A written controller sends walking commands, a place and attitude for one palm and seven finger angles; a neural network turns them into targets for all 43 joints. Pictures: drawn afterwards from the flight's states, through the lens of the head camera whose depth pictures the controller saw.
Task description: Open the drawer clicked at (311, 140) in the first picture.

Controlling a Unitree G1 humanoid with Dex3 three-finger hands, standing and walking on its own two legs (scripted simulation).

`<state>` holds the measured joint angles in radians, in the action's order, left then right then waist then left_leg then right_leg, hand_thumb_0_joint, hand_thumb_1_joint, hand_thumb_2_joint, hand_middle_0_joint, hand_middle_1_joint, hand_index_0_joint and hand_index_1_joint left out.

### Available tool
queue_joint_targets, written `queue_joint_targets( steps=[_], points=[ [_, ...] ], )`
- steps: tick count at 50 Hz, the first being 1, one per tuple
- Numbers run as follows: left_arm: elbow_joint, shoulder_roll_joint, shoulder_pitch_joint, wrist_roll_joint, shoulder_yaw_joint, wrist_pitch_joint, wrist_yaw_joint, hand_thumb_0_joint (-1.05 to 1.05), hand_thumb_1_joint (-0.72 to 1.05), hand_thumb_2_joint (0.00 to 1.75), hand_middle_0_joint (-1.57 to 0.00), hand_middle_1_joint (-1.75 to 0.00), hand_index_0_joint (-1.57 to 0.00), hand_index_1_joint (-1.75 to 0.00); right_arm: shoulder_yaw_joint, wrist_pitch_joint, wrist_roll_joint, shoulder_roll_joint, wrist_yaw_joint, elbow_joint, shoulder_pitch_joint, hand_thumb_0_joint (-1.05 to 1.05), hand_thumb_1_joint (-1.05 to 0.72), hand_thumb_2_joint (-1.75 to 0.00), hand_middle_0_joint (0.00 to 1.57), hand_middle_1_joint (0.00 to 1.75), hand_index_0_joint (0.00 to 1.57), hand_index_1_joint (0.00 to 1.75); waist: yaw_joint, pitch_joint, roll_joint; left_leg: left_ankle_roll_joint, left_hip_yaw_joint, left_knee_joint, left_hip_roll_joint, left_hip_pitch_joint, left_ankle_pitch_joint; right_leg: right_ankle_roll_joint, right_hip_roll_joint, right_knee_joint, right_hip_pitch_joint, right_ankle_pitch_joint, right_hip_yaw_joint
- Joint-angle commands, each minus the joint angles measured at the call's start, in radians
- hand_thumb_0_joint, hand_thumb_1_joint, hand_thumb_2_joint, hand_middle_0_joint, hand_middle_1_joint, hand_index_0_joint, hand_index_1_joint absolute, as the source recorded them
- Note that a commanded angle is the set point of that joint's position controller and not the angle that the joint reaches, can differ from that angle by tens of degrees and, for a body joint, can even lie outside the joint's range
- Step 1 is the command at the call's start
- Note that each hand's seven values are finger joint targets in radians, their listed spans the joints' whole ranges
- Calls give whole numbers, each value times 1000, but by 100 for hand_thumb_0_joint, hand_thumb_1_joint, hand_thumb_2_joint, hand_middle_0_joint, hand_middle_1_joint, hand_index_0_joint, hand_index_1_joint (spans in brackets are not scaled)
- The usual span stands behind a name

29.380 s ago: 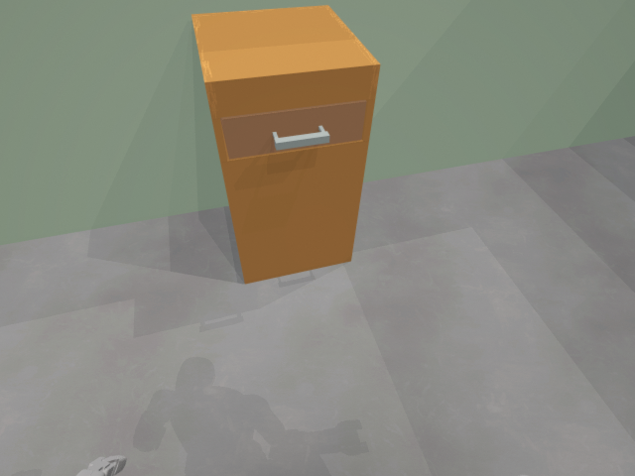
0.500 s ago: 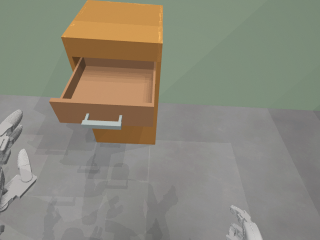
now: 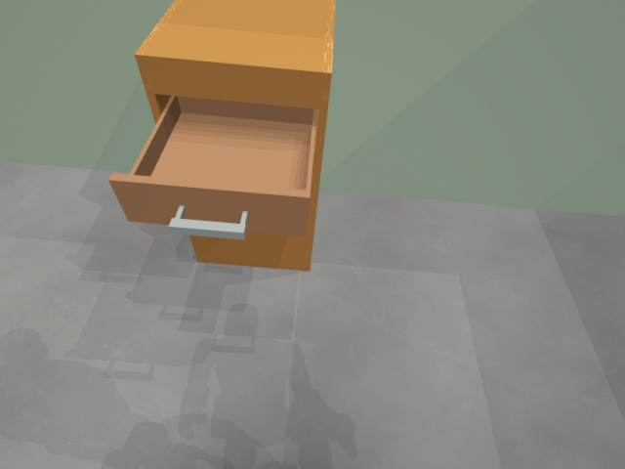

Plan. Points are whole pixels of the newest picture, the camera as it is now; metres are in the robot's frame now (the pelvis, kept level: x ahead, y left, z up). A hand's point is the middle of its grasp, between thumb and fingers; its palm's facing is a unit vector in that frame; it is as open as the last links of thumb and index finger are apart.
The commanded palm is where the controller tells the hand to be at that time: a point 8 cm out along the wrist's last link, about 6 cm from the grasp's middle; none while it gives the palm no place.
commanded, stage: let the arm hang, fingers relaxed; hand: left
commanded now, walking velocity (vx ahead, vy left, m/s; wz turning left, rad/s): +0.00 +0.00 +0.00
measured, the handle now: (210, 221) +0.56 +0.24 -0.12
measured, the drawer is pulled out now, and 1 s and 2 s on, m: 0.30 0.30 0.30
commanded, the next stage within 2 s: look to check the result in 0.70 s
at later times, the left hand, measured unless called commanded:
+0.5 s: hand out of the picture +0.00 +0.17 -0.17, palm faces +0.00 -0.98 -0.18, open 7.3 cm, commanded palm none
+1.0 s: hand out of the picture +0.01 +0.17 -0.17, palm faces +0.01 -0.98 -0.18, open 7.4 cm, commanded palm none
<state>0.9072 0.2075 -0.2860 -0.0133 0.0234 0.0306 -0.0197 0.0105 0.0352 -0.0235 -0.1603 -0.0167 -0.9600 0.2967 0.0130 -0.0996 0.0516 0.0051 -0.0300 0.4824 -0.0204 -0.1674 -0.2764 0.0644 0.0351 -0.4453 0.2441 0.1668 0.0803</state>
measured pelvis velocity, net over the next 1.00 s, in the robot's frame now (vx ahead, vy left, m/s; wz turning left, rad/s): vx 0.02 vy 0.01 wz -0.03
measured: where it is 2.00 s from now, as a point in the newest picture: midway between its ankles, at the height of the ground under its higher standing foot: outside the picture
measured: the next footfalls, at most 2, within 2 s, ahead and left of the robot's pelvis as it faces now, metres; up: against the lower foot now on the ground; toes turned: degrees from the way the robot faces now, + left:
none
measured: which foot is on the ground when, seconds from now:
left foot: down 0.00-1.00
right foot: down 0.00-1.00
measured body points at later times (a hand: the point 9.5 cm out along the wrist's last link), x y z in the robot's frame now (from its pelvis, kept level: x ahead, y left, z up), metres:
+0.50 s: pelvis +0.00 +0.01 +0.00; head +0.01 +0.01 +0.45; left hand +0.00 +0.23 -0.16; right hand -0.06 -0.18 -0.16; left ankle -0.01 +0.12 -0.74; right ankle +0.05 -0.08 -0.74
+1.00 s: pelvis +0.02 +0.01 +0.00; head +0.03 +0.01 +0.45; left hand +0.01 +0.23 -0.16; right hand -0.02 -0.18 -0.16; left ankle -0.01 +0.12 -0.74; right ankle +0.05 -0.08 -0.74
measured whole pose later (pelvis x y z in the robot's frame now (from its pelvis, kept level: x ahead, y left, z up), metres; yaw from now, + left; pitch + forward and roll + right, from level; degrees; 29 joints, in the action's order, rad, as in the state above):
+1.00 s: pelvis +0.02 +0.01 +0.00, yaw -2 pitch -2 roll +0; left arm 1.15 0.12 -0.28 -0.01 0.01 -0.01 -0.04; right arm 0.00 0.00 -0.02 -0.09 -0.05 -1.11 0.33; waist 0.00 -0.07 -0.01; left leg -0.01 -0.07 0.41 -0.01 -0.10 -0.27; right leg 0.04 0.03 -0.41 0.21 0.17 0.04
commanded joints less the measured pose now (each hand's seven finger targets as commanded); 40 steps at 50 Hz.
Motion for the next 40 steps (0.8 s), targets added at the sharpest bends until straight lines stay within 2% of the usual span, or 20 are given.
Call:
queue_joint_targets(
  steps=[1,2,6,11,12,13,17,20,24,25,28,36,40],
  points=[
    [17,108,-27,-3,23,-36,-6,0,90,90,-20,-30,-20,-30,-33,-22,9,-103,-7,24,51,0,-90,-90,20,30,20,30,-17,75,-112,-47,71,-133,-60,-54,-37,-6,-122,161,-86,108,-185],
    [39,100,-23,-2,19,-37,-6,0,90,90,-20,-30,-20,-30,-33,-21,8,-102,-8,7,71,0,-90,-90,20,30,20,30,-19,76,-95,-49,71,-136,-61,-49,-41,-8,-125,173,-83,122,-186],
    [107,82,-34,-1,12,-37,-10,0,90,90,-20,-30,-20,-30,-31,-20,10,-85,-11,-41,110,0,-90,-90,20,30,20,30,-23,6,-54,-52,71,-158,-67,-50,-33,-9,-120,180,-36,137,-177],
    [162,65,-57,-1,8,-38,-17,0,90,90,-20,-30,-20,-30,-26,-23,11,-65,-14,-89,149,0,-90,-90,20,30,20,30,-21,-10,1,-54,65,-167,-67,-48,-16,-12,-119,178,-32,137,-176],
    [170,64,-59,1,8,-37,-17,0,90,90,-20,-30,-20,-30,-24,-24,8,-57,-15,-99,157,0,-90,-90,20,30,20,30,-20,-8,-19,-54,63,-170,-66,-49,-19,-13,-122,178,-35,140,-173],
    [175,65,-57,1,8,-37,-17,0,90,90,-20,-30,-20,-30,-23,-24,9,-51,-14,-106,162,0,-90,-90,20,30,20,30,-21,-10,-6,-55,65,-173,-65,-55,-30,-14,-120,179,-37,152,-176],
    [189,49,-63,0,8,-35,-21,0,90,90,-20,-30,-20,-30,-23,-23,7,-35,-16,-126,178,0,-90,-90,20,30,20,30,-23,-32,-34,-54,62,-178,-66,-63,-51,-15,-117,173,-10,170,-173],
    [194,41,-67,-2,11,-34,-21,0,90,90,-20,-30,-20,-30,-23,-26,6,-26,-18,-133,179,0,-90,-90,20,30,20,30,-17,-52,-58,-55,68,-190,-64,-92,-72,-14,-113,162,-15,157,-172],
    [194,28,-69,-3,15,-36,-21,0,90,90,-20,-30,-20,-30,-24,-31,5,-11,-20,-138,190,0,-90,-90,20,30,20,30,-17,-33,-81,-55,68,-188,-65,-93,-56,-11,-113,147,-30,120,-169],
    [197,29,-69,-2,14,-37,-21,0,90,90,-20,-30,-20,-30,-24,-32,6,-9,-21,-136,189,0,-90,-90,20,30,20,30,-16,-32,-68,-54,68,-185,-65,-95,-51,-11,-113,145,-36,112,-166],
    [203,17,-72,-2,13,-37,-21,0,90,90,-20,-30,-20,-30,-25,-31,5,0,-23,-137,192,0,-90,-90,20,30,20,30,-17,-47,-98,-53,69,-184,-65,-101,-51,-9,-111,142,-26,102,-167],
    [210,-1,-80,-1,11,-45,-24,0,90,90,-20,-30,-20,-30,-29,-39,12,-4,-28,-133,185,0,-90,-90,20,30,20,30,-22,1,-75,-50,61,-166,-76,-35,52,-7,-112,115,-43,-14,-155],
    [213,-3,-74,1,9,-44,-24,0,90,90,-20,-30,-20,-30,-27,-40,11,-5,-30,-142,180,0,-90,-90,20,30,20,30,-23,-7,-74,-48,62,-174,-77,-36,65,-9,-116,113,-55,-35,-151]
  ],
)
